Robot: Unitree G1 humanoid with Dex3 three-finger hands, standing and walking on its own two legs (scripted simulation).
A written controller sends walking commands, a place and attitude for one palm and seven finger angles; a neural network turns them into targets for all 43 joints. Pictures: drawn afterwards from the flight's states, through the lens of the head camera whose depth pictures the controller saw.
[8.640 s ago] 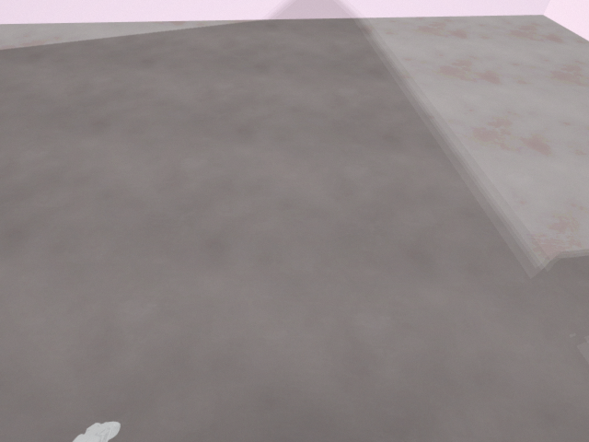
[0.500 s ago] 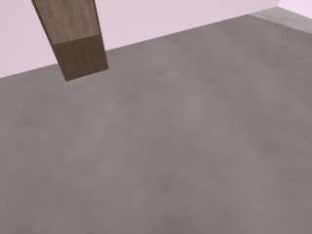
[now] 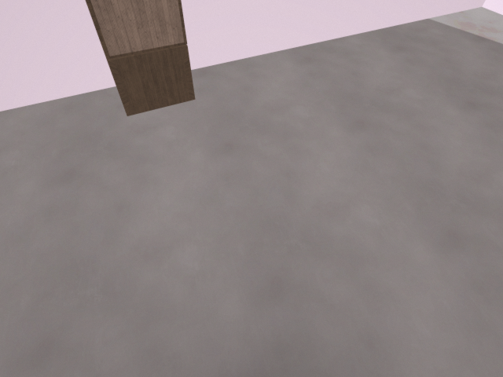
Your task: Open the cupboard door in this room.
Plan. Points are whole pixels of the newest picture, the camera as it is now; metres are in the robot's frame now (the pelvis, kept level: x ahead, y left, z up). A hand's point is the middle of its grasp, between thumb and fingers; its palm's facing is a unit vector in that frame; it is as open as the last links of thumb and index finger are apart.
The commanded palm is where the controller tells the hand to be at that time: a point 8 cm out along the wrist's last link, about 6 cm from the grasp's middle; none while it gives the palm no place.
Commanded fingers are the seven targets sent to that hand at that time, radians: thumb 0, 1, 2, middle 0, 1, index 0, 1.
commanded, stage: turn or walk to find it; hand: left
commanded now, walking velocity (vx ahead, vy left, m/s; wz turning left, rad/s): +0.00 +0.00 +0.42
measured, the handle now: out of the picture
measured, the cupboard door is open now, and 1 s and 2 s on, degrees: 0 0 0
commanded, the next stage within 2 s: stand and wait in 0.78 s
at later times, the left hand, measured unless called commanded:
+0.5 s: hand out of the picture +0.04 +0.23 -0.17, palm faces +0.19 -0.96 -0.22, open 7.4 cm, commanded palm none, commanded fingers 0.00 0.90 0.90 -0.20 -0.30 -0.20 -0.30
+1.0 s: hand out of the picture -0.06 +0.12 -0.15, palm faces +0.43 -0.85 -0.30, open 7.4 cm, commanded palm none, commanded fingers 0.00 0.90 0.90 -0.20 -0.30 -0.20 -0.30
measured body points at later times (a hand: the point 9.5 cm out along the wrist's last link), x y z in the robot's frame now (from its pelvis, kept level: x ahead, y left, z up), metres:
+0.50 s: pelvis -0.02 +0.01 +0.00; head +0.03 +0.04 +0.45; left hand +0.03 +0.28 -0.15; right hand +0.03 -0.23 -0.14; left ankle -0.01 +0.11 -0.74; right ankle -0.04 -0.14 -0.66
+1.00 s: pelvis -0.01 -0.07 +0.00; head +0.03 -0.10 +0.45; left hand -0.08 +0.17 -0.13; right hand +0.15 -0.30 -0.16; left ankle -0.11 +0.08 -0.66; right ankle +0.00 -0.15 -0.74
